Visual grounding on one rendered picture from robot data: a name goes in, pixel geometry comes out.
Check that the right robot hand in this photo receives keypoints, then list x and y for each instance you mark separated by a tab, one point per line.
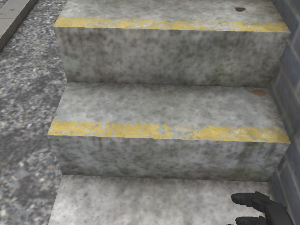
275	213

